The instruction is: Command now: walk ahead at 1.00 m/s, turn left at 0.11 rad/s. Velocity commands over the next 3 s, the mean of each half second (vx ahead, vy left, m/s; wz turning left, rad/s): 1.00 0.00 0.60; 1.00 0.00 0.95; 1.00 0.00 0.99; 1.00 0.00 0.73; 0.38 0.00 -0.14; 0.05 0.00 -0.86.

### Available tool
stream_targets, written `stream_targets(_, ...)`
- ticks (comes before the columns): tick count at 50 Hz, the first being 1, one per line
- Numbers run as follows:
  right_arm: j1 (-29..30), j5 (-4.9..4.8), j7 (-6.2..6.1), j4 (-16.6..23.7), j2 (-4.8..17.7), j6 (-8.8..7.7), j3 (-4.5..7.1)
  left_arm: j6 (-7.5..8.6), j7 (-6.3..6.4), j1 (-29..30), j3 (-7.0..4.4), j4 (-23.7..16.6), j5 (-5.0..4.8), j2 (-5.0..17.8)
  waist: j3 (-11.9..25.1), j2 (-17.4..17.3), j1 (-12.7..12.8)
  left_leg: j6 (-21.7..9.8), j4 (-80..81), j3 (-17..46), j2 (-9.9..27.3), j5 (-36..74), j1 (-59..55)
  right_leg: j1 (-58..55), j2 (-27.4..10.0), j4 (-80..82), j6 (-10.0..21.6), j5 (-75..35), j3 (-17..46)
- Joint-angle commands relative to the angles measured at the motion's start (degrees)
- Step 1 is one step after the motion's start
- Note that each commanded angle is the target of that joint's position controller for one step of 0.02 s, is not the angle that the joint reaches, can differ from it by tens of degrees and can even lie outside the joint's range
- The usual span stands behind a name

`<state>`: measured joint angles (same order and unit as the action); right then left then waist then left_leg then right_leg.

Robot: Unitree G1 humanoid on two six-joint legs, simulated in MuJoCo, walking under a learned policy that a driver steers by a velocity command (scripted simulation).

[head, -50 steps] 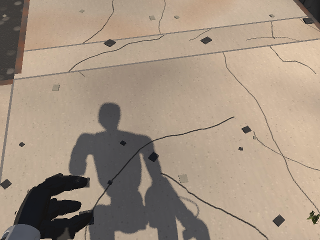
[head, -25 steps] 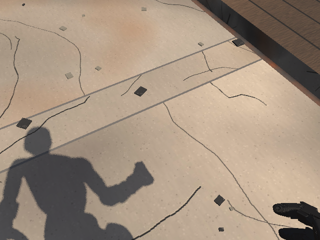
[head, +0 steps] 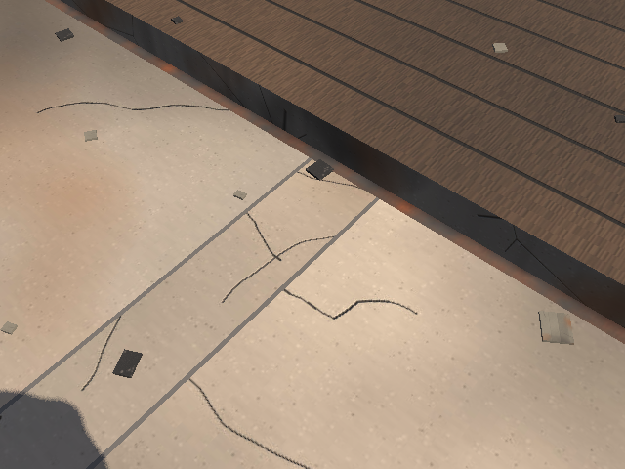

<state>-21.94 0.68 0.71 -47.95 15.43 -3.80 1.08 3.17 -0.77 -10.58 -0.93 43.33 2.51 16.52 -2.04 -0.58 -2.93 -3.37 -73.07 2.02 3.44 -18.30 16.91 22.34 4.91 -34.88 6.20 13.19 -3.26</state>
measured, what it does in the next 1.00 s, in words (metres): walks ahead, turning left: left foot, then right foot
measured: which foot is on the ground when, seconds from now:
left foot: up 0.00-0.32, down 0.34-0.74, up 0.76-1.00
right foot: down 0.00-0.34, up 0.36-0.72, down 0.74-1.00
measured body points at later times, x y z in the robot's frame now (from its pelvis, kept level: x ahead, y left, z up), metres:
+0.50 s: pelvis +0.47 +0.06 +0.00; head +0.49 +0.05 +0.45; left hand +0.57 +0.34 -0.07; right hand +0.58 -0.22 -0.14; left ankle +0.48 +0.08 -0.72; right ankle +0.50 -0.11 -0.62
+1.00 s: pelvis +0.91 +0.18 +0.01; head +0.93 +0.19 +0.46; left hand +0.67 +0.37 -0.10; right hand +1.26 +0.17 -0.05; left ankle +0.89 +0.31 -0.63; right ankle +0.93 +0.02 -0.72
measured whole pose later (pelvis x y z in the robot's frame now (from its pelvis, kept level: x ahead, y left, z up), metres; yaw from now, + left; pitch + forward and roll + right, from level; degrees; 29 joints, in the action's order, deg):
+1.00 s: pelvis +0.91 +0.18 +0.01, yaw +49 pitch +2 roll -2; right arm -3.9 2.0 4.2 -35.0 21.7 0.9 3.5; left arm 5.6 0.3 -26.6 -3.3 48.5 1.6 19.3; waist 0.3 -3.9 3.7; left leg -4.6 -68.1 -1.3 2.6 -8.5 43.7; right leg 1.3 -1.0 -18.5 -1.3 17.3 -10.3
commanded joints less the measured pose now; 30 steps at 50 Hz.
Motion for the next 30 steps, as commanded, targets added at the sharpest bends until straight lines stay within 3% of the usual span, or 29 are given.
stream_targets(1, -1.9, 0.69, 1.02, 3.9, 5.0, 0.67, 0.79, 2.16, 0.91, -6.5, -2.45, -0.1, -0.32, 6.3, 2.7, 2.0, 1.3, 0.0, 0.5, 3.5, 3.6, 2.9, 18.4, -15.7, -17.0, 22.3, 5.5, -0.9, 21.6)
stream_targets(2, -1.2, 0.88, 1.48, 3.5, 4.7, 1.56, 0.87, 2.88, 0.72, -7.3, -2.07, 0.8, -0.81, 4.6, 1.0, 2.3, 0.9, 0.4, 2.4, 3.8, 4.4, 3.0, 18.1, -13.5, -16.1, 24.3, 4.6, -2.1, 19.2)
stream_targets(3, 0.9, 0.98, 1.85, 4.0, 4.1, 2.25, 0.92, 3.54, 0.55, -8.0, -2.06, 1.7, -1.52, 4.5, -1.2, 3.1, 0.8, 0.7, 4.2, 3.5, 4.6, 4.3, 20.1, -12.6, -15.7, 26.4, 3.8, -3.8, 16.2)
stream_targets(4, 4.3, 0.90, 2.08, 4.7, 4.0, 2.62, 0.89, 4.03, 0.36, -8.5, -2.11, 2.2, -1.64, 4.5, -3.0, 2.5, 1.4, 0.8, 5.9, 2.8, 4.5, 7.3, 22.4, -12.4, -14.8, 28.3, 2.7, -6.8, 12.7)
stream_targets(6, 10.6, 0.24, 2.33, 7.0, 3.1, 2.47, 0.46, 4.67, -0.08, -9.8, -1.97, 3.1, -1.48, 4.2, -5.7, 2.6, 2.4, 0.5, 13.3, 0.4, 3.5, 14.7, 24.1, -11.8, -12.5, 30.1, 0.3, -19.5, 4.6)
stream_targets(8, 15.2, -0.12, 2.81, 8.1, 2.8, 1.84, -0.03, 5.22, -0.12, -9.9, -1.43, 3.6, -1.62, 3.3, -5.6, 1.8, 2.8, -0.4, 21.5, -4.7, 1.4, 22.6, 20.8, -11.8, -9.6, 30.6, -1.9, -30.0, -2.8)
stream_targets(9, 16.0, -0.76, 3.17, 7.6, 2.9, 1.99, -0.13, 5.40, 0.15, -9.8, -1.21, 3.7, -1.71, 3.6, -3.6, 0.8, 3.5, -1.1, 24.0, -7.6, -0.8, 25.9, 17.7, -13.2, -8.2, 31.7, -3.3, -33.8, -5.1)
stream_targets(10, 18.1, -0.48, 3.60, 9.2, 1.6, 1.62, -0.77, 5.93, 0.36, -11.5, -1.19, 4.1, -1.94, 5.0, -5.4, 2.1, 3.2, -2.1, 28.9, -8.5, -0.1, 28.3, 16.5, -13.7, -10.6, 31.0, -4.1, -41.9, -6.2)
stream_targets(12, 19.6, 0.09, 3.69, 9.3, 2.8, 1.30, -0.74, 5.91, 1.49, -13.9, -1.39, 5.4, -1.95, 6.7, -4.4, 2.3, 3.0, -4.0, 33.7, -12.4, -3.9, 29.5, 14.0, -21.3, -12.0, 27.4, -6.1, -61.0, -8.1)
stream_targets(13, 17.8, 0.30, 3.67, 8.5, 4.5, 1.44, -0.35, 5.33, 2.50, -13.5, -1.83, 5.0, -1.50, 8.6, -1.5, 3.8, 1.8, -4.6, 34.9, -13.4, -6.3, 27.0, 11.3, -25.5, -12.9, 23.6, -6.9, -68.5, -8.4)
stream_targets(14, 13.0, 0.56, 3.64, 7.1, 6.5, 1.70, 0.24, 4.44, 3.62, -13.0, -2.22, 4.7, -0.96, 10.0, 1.6, 5.4, -0.9, -5.3, 35.2, -14.3, -8.9, 23.7, 6.7, -28.3, -13.9, 16.0, -7.6, -78.3, -8.6)
stream_targets(15, 3.8, 0.63, 3.47, 4.6, 8.9, 1.88, 1.31, 3.28, 4.35, -10.9, -2.70, 3.9, -0.38, 11.6, 6.3, 6.4, -5.9, -6.3, 34.8, -14.0, -11.1, 20.4, -2.5, -27.4, -14.6, 3.3, -8.0, -83.7, -8.4)
stream_targets(16, -10.1, 0.62, 2.80, 0.6, 11.5, 2.10, 2.79, 2.28, 4.60, -6.3, -3.23, 2.4, 0.20, 13.1, 11.1, 6.7, -12.7, -9.0, 34.5, -9.9, -10.4, 16.5, -15.9, -20.7, -15.3, -14.6, -7.8, -82.4, -7.2)
stream_targets(17, -18.2, -0.19, 1.61, -1.6, 14.0, 2.34, 4.53, 1.66, 3.91, -2.7, -3.72, 1.9, 0.04, 13.2, 11.8, 0.9, -17.1, -12.9, 39.4, -3.8, -6.7, 13.4, -25.1, -10.4, -8.2, -42.2, -7.3, -48.0, -8.6)
stream_targets(18, -13.2, -0.23, 0.69, -1.8, 17.9, 3.26, 5.58, 3.20, 2.60, -3.2, -1.00, -2.1, 0.84, 2.7, 9.4, -16.1, -7.4, -18.1, 32.9, 13.1, 1.9, 23.8, -37.7, 18.2, 1.1, -65.1, -9.0, 16.5, -3.3)
stream_targets(19, -8.4, 0.21, 0.25, 1.5, 20.4, 3.54, 6.39, 4.37, 2.25, -7.1, 0.07, -6.9, -1.03, 3.3, 21.1, -13.2, -4.2, -27.8, 47.8, 39.1, 11.3, 2.7, -45.6, 29.7, -0.2, -69.8, -8.6, 16.4, 9.2)
stream_targets(20, -4.5, 0.20, -0.48, 3.7, 15.7, 3.76, 5.92, 5.46, 1.72, -2.9, 0.50, -7.1, 0.02, 5.9, 13.9, -1.1, -4.2, -24.6, 59.0, 44.6, 11.9, -12.2, -36.2, 30.9, -3.8, -61.4, -6.5, 9.8, 11.4)
stream_targets(21, -1.6, 0.27, -0.52, 2.9, 11.7, 3.80, 4.92, 5.52, 1.27, -1.2, 0.23, -6.6, 0.26, 6.7, 4.1, 6.3, -0.4, -20.4, 61.9, 39.1, 9.6, -12.9, -22.5, 27.4, -6.6, -53.8, -5.7, 6.1, 10.2)
stream_targets(23, 0.6, 0.18, -0.69, 3.1, 10.4, 2.06, 4.27, 3.12, 1.24, -1.4, 0.84, -7.1, 2.04, 5.6, -1.8, 8.1, 4.5, -18.7, 62.6, 32.1, 5.2, -2.7, -5.6, 19.9, -9.5, -45.1, -7.6, 7.3, 9.8)
stream_targets(24, 1.2, -0.07, -0.61, 2.9, 9.8, 1.19, 3.90, 1.53, 1.13, -1.2, 1.16, -7.6, 2.33, 4.8, -3.9, 7.8, 6.0, -18.1, 63.5, 27.9, 2.7, -0.7, 1.7, 16.6, -10.8, -40.3, -8.7, 8.2, 8.9)
stream_targets(26, 2.2, -0.36, -0.32, 3.8, 11.5, -0.26, 4.39, 0.49, 0.60, 3.9, 1.81, -10.5, 1.99, 3.6, -5.1, 5.4, 5.6, -17.3, 65.3, 21.5, -1.4, 6.1, 9.9, 11.3, -11.9, -27.4, -10.0, 3.5, 5.7)
stream_targets(28, 1.8, -0.53, -0.22, 4.1, 11.7, -0.67, 4.91, 0.63, -0.30, 10.2, 2.62, -12.9, 0.49, 1.9, -4.8, 2.4, 3.2, -14.4, 65.2, 17.6, -4.9, 10.4, 12.7, 4.8, -11.3, -14.2, -10.3, -8.3, 4.1)
stream_targets(30, 0.2, -1.09, 0.31, 4.2, 12.5, -0.64, 5.59, 0.76, -0.56, 12.8, 2.75, -13.5, -0.89, 1.3, -2.4, 0.0, 0.3, -11.6, 63.8, 17.2, -5.5, 17.2, 8.6, 0.2, -8.9, -5.1, -9.7, -18.2, 3.1)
